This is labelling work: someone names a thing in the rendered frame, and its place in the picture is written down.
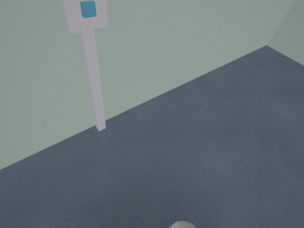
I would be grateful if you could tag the panel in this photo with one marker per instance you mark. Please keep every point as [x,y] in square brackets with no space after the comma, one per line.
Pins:
[75,22]

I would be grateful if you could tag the button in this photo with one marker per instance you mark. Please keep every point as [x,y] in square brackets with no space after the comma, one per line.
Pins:
[88,9]

